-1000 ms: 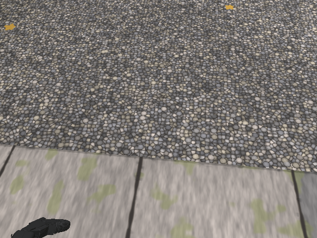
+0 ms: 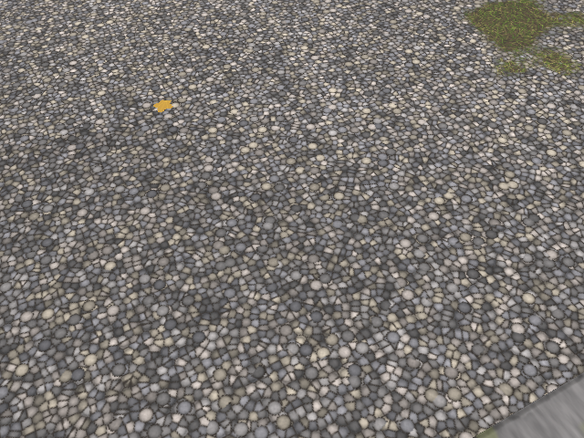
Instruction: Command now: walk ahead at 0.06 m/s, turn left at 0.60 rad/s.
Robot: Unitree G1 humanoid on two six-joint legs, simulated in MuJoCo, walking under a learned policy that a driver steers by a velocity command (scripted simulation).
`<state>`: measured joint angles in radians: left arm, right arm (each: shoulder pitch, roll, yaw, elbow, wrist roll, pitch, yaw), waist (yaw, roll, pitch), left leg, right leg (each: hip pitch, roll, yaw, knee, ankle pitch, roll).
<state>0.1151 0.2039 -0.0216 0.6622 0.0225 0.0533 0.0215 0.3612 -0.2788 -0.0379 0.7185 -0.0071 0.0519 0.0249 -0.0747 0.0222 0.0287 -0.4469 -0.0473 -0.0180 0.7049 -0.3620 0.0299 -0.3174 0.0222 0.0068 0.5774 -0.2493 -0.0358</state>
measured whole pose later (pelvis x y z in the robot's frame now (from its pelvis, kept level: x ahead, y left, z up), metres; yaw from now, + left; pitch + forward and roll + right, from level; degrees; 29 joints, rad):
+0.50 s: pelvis -0.03 +0.03 +0.01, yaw +26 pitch +1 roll -2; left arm 0.17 0.33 0.06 0.66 0.03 0.05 0.02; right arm 0.23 -0.33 -0.07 0.61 0.01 0.08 0.01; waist -0.01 -0.04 0.07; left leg -0.26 -0.09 -0.10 0.48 -0.22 0.08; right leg -0.54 -0.02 0.03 1.04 -0.36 0.07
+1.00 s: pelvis +0.01 +0.03 +0.02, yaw +33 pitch +1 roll +3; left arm 0.32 0.27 0.02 0.74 0.00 0.03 -0.03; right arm 0.16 -0.32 -0.02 0.67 -0.04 0.04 0.01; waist 0.03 0.03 0.00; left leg -0.37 -0.08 -0.08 0.77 -0.33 -0.02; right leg -0.23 0.09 0.18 0.39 -0.16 -0.07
